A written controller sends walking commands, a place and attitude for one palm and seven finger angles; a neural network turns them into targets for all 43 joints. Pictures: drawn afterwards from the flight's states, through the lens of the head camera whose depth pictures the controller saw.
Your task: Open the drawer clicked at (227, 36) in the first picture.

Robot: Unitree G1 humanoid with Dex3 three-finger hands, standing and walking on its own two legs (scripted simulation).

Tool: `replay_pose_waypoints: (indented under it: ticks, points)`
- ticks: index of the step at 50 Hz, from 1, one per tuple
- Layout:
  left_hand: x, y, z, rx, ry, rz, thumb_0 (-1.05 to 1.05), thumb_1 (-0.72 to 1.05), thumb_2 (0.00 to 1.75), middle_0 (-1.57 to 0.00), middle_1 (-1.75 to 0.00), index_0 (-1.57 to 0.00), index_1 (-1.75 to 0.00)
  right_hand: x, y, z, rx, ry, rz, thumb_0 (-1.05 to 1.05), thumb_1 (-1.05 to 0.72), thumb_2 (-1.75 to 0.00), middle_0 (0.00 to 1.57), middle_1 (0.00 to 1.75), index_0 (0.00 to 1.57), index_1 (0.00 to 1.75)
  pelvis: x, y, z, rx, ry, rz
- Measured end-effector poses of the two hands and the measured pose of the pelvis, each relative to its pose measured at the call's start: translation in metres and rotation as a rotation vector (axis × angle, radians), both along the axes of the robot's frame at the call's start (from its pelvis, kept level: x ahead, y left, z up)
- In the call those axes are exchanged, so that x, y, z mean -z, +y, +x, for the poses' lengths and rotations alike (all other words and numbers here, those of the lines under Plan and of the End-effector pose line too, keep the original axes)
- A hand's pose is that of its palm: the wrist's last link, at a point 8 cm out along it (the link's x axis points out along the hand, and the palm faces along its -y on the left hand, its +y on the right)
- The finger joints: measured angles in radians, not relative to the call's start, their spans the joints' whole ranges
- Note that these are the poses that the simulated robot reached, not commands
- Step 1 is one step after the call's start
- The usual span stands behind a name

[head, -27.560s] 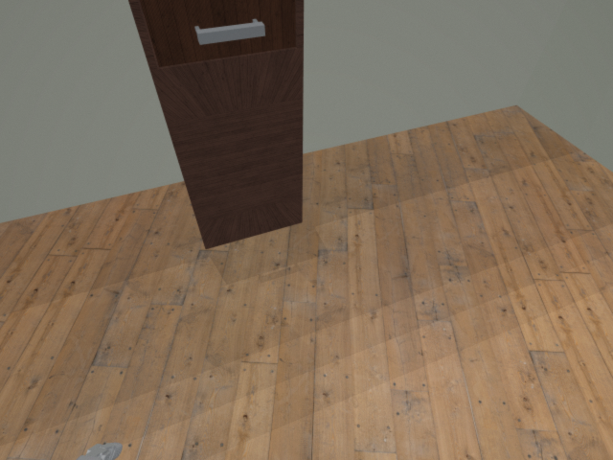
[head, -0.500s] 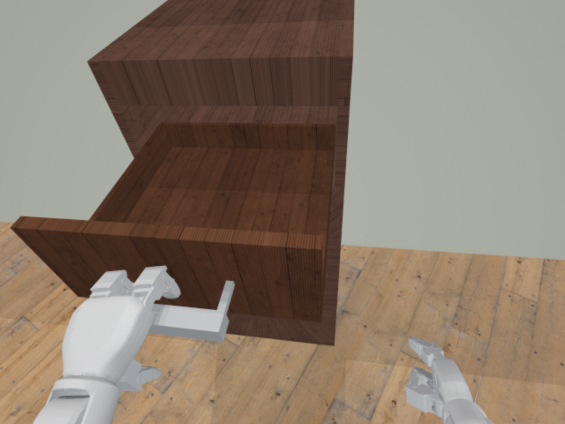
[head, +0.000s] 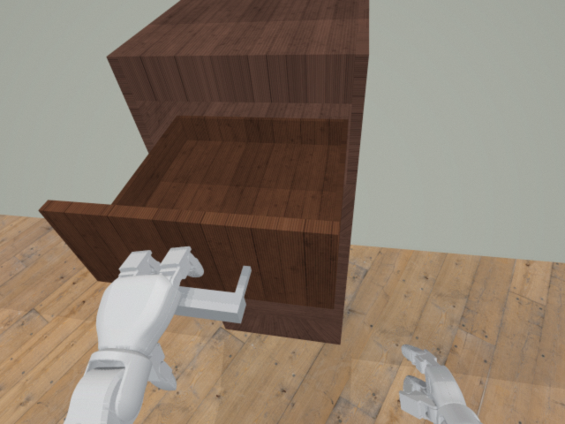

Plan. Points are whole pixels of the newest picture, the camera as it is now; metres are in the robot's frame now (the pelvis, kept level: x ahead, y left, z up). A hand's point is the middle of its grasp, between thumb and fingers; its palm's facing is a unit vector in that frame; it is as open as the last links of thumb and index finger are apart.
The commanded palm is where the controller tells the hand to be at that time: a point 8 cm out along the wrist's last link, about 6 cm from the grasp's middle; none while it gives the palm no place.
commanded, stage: lift the hand off the handle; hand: left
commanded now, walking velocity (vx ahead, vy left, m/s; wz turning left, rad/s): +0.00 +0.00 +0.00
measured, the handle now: (184, 284) +0.25 +0.18 +0.10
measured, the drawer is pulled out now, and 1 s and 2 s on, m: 0.28 0.28 0.28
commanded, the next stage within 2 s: draw the hand back to the body in 1.26 s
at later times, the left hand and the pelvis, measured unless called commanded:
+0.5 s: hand (148, 290) +0.21 +0.19 +0.15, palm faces +0.16 -0.13 -0.98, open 13.8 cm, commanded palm +0.17 +0.19 +0.21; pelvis +0.00 -0.01 +0.01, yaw +0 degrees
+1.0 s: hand (129, 237) +0.23 +0.20 +0.22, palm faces +0.23 -0.09 -0.97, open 13.8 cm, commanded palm +0.18 +0.19 +0.28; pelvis -0.01 -0.01 +0.01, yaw +0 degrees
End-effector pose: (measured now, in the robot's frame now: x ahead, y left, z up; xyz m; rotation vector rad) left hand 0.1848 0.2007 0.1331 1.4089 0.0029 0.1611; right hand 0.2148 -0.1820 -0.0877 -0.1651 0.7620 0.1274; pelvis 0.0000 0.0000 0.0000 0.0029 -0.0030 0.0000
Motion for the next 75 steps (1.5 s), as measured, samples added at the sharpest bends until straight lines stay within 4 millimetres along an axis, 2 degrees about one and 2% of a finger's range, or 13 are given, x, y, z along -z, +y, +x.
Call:
replay_pose_waypoints:
  ticks: [7, 14, 19, 25, 36, 48, 55, 63, 71, 75]
  points:
    - [-0.014, -0.007, 0.006, 0.058, 0.0, 0.016, -0.01, -0.49, 0.3, -0.32, -1.2, -0.34, -1.22, -0.006, 0.002, 0.002, 0.008, -0.019, 0.015, 0.01, -0.9, -0.9, 0.2, 0.3, 0.2, 0.3, -0.003, -0.002, 0.0, 0.006, -0.015, 0.0]
    - [-0.041, -0.003, 0.001, 0.046, -0.05, 0.018, 0.0, -0.49, 0.3, -0.33, -1.2, -0.34, -1.21, -0.014, -0.008, 0.008, 0.02, -0.042, 0.014, 0.01, -0.9, -0.9, 0.2, 0.3, 0.2, 0.3, -0.007, -0.005, 0.002, 0.011, -0.028, 0.0]
    - [-0.052, 0.004, 0.0, 0.011, -0.046, 0.023, 0.0, -0.49, 0.3, -0.32, -1.2, -0.33, -1.2, -0.018, -0.017, 0.013, 0.022, -0.048, -0.002, 0.01, -0.9, -0.9, 0.2, 0.3, 0.2, 0.3, -0.008, -0.007, 0.001, 0.006, -0.04, 0.001]
    - [-0.068, -0.002, -0.002, 0.048, -0.056, 0.028, -0.01, -0.49, 0.3, -0.32, -1.2, -0.32, -1.2, -0.024, -0.022, 0.017, 0.023, -0.072, -0.009, 0.01, -0.9, -0.9, 0.2, 0.3, 0.2, 0.3, -0.01, -0.008, 0.0, 0.002, -0.052, 0.001]
    - [-0.098, 0.004, 0.001, 0.044, -0.098, 0.057, 0.0, -0.49, 0.3, -0.32, -1.2, -0.32, -1.2, -0.024, -0.014, 0.017, 0.003, -0.081, 0.023, 0.01, -0.9, -0.9, 0.2, 0.3, 0.2, 0.3, -0.011, -0.01, -0.005, -0.005, -0.068, 0.003]
    - [-0.127, 0.001, 0.015, 0.089, -0.122, 0.08, 0.0, -0.49, 0.3, -0.33, -1.2, -0.32, -1.2, -0.021, -0.004, 0.012, -0.014, -0.079, 0.054, 0.01, -0.9, -0.9, 0.2, 0.3, 0.2, 0.3, -0.011, -0.008, -0.011, -0.008, -0.066, 0.006]
    - [-0.147, -0.004, 0.014, 0.114, -0.167, 0.083, 0.0, -0.49, 0.3, -0.32, -1.2, -0.32, -1.2, -0.021, -0.004, 0.013, -0.019, -0.087, 0.064, 0.01, -0.9, -0.9, 0.2, 0.3, 0.2, 0.3, -0.011, -0.006, -0.013, -0.009, -0.061, 0.008]
    - [-0.16, 0.003, 0.023, 0.089, -0.185, 0.078, 0.0, -0.49, 0.3, -0.32, -1.2, -0.32, -1.2, -0.022, -0.003, 0.015, -0.024, -0.09, 0.067, 0.01, -0.9, -0.9, 0.2, 0.3, 0.2, 0.3, -0.01, -0.006, -0.016, -0.011, -0.053, 0.009]
    - [-0.149, -0.009, 0.025, 0.138, -0.165, 0.052, 0.0, -0.49, 0.3, -0.32, -1.2, -0.32, -1.2, -0.023, -0.004, 0.016, -0.028, -0.094, 0.065, 0.01, -0.9, -0.9, 0.2, 0.3, 0.2, 0.3, -0.009, -0.006, -0.015, -0.009, -0.047, 0.009]
    - [-0.151, -0.007, 0.023, 0.139, -0.169, 0.086, 0.0, -0.49, 0.3, -0.33, -1.2, -0.32, -1.2, -0.022, -0.004, 0.016, -0.027, -0.084, 0.069, 0.01, -0.9, -0.9, 0.2, 0.3, 0.2, 0.3, -0.009, -0.007, -0.013, -0.004, -0.045, 0.009]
